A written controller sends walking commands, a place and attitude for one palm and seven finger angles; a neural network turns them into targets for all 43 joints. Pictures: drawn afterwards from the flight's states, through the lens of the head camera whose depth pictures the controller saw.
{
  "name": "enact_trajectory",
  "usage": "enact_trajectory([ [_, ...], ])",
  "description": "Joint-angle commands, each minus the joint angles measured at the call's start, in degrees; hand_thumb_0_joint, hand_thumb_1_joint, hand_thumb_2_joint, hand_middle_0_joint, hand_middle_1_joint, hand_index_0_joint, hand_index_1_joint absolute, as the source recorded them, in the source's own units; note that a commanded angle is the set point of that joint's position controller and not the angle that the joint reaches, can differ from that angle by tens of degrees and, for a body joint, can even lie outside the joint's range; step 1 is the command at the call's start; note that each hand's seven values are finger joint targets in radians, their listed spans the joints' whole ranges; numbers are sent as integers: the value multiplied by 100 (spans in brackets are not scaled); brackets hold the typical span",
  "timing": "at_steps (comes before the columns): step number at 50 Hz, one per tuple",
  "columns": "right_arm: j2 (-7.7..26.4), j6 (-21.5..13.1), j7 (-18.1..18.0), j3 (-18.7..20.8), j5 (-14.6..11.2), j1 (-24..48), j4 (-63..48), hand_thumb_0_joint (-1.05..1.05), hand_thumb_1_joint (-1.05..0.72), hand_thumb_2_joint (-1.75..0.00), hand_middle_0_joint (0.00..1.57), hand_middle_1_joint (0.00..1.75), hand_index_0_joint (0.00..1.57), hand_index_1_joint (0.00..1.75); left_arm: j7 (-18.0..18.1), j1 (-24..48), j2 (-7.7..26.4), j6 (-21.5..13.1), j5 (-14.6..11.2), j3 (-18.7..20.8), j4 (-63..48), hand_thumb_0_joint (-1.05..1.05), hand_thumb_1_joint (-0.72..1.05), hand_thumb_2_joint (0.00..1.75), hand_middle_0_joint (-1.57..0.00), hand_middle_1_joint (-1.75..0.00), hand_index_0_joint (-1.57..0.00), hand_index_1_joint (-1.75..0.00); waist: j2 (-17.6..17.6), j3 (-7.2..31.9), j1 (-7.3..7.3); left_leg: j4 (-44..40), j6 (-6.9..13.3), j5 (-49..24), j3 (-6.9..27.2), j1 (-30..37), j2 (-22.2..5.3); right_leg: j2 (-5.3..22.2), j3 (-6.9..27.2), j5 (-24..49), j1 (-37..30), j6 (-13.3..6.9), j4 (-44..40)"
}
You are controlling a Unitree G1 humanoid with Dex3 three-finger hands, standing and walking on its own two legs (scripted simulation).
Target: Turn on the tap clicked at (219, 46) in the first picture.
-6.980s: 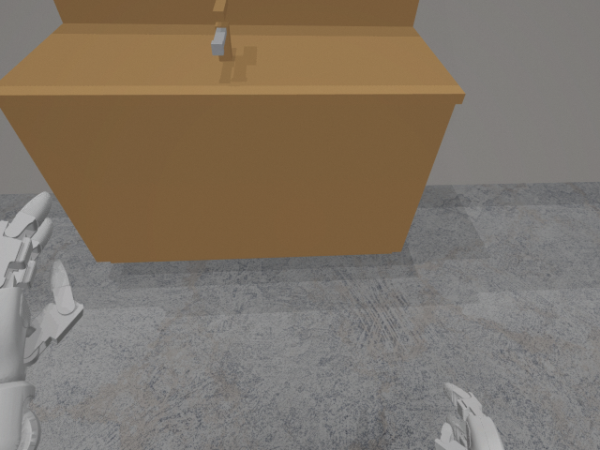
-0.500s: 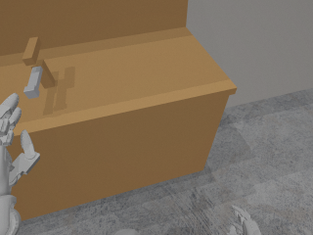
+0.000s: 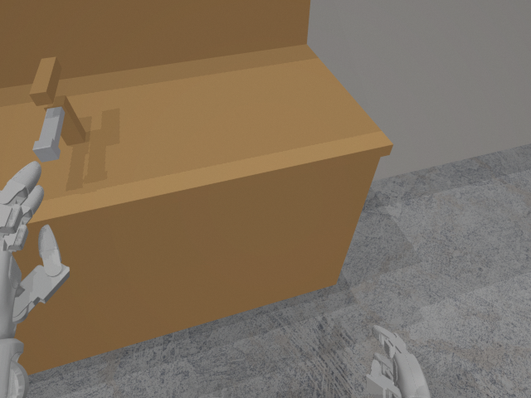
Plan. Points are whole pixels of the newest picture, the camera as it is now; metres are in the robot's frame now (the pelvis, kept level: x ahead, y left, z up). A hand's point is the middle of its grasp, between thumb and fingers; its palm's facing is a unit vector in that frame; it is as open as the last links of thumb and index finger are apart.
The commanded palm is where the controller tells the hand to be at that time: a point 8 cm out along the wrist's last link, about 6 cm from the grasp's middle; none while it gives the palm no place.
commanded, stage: come to a stop and stand still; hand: left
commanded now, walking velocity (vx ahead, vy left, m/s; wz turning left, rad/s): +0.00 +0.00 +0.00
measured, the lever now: (47, 150) +0.46 +0.42 +0.11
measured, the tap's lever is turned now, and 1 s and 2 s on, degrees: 0 0 0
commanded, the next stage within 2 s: look again from close up in 0.50 s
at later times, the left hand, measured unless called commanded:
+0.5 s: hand (51, 294) +0.19 +0.24 +0.16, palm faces +0.38 -0.84 -0.37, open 7.4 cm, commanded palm +0.13 +0.28 +0.18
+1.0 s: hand (32, 260) +0.23 +0.29 +0.15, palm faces +0.35 -0.85 -0.40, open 7.4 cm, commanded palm +0.17 +0.32 +0.18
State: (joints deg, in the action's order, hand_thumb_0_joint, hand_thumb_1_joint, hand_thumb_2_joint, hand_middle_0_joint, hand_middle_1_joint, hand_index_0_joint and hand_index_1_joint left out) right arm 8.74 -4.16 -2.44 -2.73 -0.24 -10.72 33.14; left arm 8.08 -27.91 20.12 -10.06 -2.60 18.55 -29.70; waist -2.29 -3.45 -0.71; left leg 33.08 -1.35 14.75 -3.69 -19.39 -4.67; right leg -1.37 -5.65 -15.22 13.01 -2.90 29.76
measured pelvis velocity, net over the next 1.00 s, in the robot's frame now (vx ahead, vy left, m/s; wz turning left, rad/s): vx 0.00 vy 0.04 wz -0.04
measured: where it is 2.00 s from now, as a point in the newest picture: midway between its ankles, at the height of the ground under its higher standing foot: outside the picture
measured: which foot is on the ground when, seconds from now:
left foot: down 0.00-1.00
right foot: down 0.00-1.00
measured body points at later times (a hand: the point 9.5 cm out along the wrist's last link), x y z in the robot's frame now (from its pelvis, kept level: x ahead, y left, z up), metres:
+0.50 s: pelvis -0.03 +0.00 +0.00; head -0.03 +0.00 +0.45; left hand +0.16 +0.28 +0.19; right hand +0.13 -0.23 -0.09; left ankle +0.03 +0.12 -0.73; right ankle +0.01 -0.09 -0.73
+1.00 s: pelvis +0.00 +0.04 +0.01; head +0.02 +0.06 +0.45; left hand +0.20 +0.33 +0.18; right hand +0.16 -0.18 -0.07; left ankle +0.03 +0.12 -0.73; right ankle +0.01 -0.09 -0.73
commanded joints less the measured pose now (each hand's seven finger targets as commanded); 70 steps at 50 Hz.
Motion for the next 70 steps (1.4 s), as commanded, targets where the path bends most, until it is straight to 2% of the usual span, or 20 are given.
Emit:
enact_trajectory([
  [1,690,-161,-148,272,8,448,-682,0,-90,-90,20,30,20,30,168,687,1009,-178,-73,714,-1030,0,90,90,-20,-30,-20,-30,802,709,97,549,24,444,309,104,181,1535,1581,532,138,-290,-1259],
  [5,838,-180,-220,342,8,404,-648,0,-90,-90,20,30,20,30,167,753,1011,-237,0,660,-992,0,90,90,-20,-30,-20,-30,630,716,42,-515,142,-533,350,719,40,1120,1186,450,68,-2,-988],
  [8,886,-184,-245,290,44,479,-717,0,-90,-90,20,30,20,30,155,637,950,-342,45,596,-1144,0,90,90,-20,-30,-20,-30,-714,600,-10,-1332,320,-593,926,418,-503,527,657,-90,-75,283,-591],
  [9,906,-194,-238,287,42,471,-716,0,-90,-90,20,30,20,30,159,657,926,-381,73,576,-1120,0,90,90,-20,-30,-20,-30,-798,575,-17,-1572,387,-256,1106,-31,-641,416,512,-164,-393,329,-361],
  [13,934,-281,-220,364,23,340,-727,0,-90,-90,20,30,20,30,173,447,888,-471,115,628,-954,0,90,90,-20,-30,-20,-30,-456,717,-28,-1474,338,351,885,-326,-478,451,590,2,-735,309,-441],
  [20,897,-272,-202,386,35,266,-641,0,-90,-90,20,30,20,30,200,529,953,-359,57,611,-818,0,90,90,-20,-30,-20,-30,394,563,75,-514,154,478,401,327,44,1008,1322,-1150,385,76,-1462],
  [29,919,-296,-242,335,42,356,-688,0,-90,-90,20,30,20,30,205,573,890,-380,97,572,-919,0,90,90,-20,-30,-20,-30,-222,594,10,-1421,265,421,835,2,-316,466,700,-276,-286,265,-807],
  [30,1114,-637,-196,570,276,-292,-592,0,-90,-90,20,30,20,30,90,6405,5634,-940,899,3985,-2118,0,90,90,-20,-30,-20,-30,818,-140,-270,-201,358,-163,298,-556,-112,838,1438,699,456,543,-1564],
  [31,694,-651,-167,386,-16,-25,-238,0,-90,-90,20,30,20,30,-47,5717,3948,-829,483,2839,-398,0,90,90,-20,-30,-20,-30,235,645,77,75,230,-215,262,518,161,1451,1447,433,568,-222,-1335],
  [32,726,-794,-101,420,48,4,-330,0,-90,-90,20,30,20,30,-232,3535,1920,-673,299,1348,1367,0,90,90,-20,-30,-20,-30,127,1076,-37,-156,130,-63,299,962,324,1203,1738,642,511,-313,-1044],
  [34,878,-773,127,501,-161,-27,-666,0,-90,-90,20,30,20,30,-415,1295,566,-608,-41,249,942,0,90,90,-20,-30,-20,-30,-383,1003,-176,-644,223,14,156,928,257,941,1396,216,39,172,-1060],
  [36,906,-775,297,499,-183,140,-854,0,-90,-90,20,30,20,30,-423,481,359,-524,-70,17,80,0,90,90,-20,-30,-20,-30,-326,983,-198,-1108,268,38,365,914,43,613,992,-226,-82,235,-920],
  [40,955,-704,187,401,-122,281,-1039,0,-90,-90,20,30,20,30,-217,462,1201,-422,76,889,-451,0,90,90,-20,-30,-20,-30,782,690,-178,-1570,294,951,546,169,-123,314,674,-609,-231,292,-914],
  [41,1000,-675,129,392,-88,296,-1056,0,-90,-90,20,30,20,30,-149,765,1663,-449,90,1325,-694,0,90,90,-20,-30,-20,-30,570,652,-149,-1670,252,850,568,191,-84,256,622,-626,-203,281,-874],
  [42,933,-682,75,364,-58,341,-1108,0,-90,-90,20,30,20,30,-152,848,1476,-488,78,1287,-624,0,90,90,-20,-30,-20,-30,554,658,-131,-1702,298,895,605,152,-128,269,576,-538,-245,279,-812],
  [46,923,-777,-4,333,26,393,-1102,0,-90,-90,20,30,20,30,-102,1659,1504,-667,107,1251,-1247,0,90,90,-20,-30,-20,-30,-739,882,-99,-1675,342,432,574,453,-158,222,555,286,-432,210,-476],
  [53,953,-817,104,375,72,280,-881,0,-90,-90,20,30,20,30,-107,1134,737,-580,112,493,-726,0,90,90,-20,-30,-20,-30,-198,1190,-65,-1045,172,-1284,355,1081,43,290,534,1286,-403,172,-636],
  [60,968,-484,37,404,60,361,-988,0,-90,-90,20,30,20,30,-84,1037,961,-480,43,723,-569,0,90,90,-20,-30,-20,-30,-126,841,-8,-1092,379,7,612,516,20,265,425,425,-211,83,-313],
  [66,964,-464,15,408,26,390,-1074,0,-90,-90,20,30,20,30,-43,1179,1161,-535,0,882,-1104,0,90,90,-20,-30,-20,-30,-303,1146,18,-391,384,-1485,421,861,58,393,447,1474,-314,11,187],
  [70,972,-426,60,464,-16,298,-994,0,-90,-90,20,30,20,30,-9,1045,1062,-547,7,817,-973,0,90,90,-20,-30,-20,-30,154,1258,31,238,336,-1679,256,647,189,692,810,1998,-541,-129,239],
])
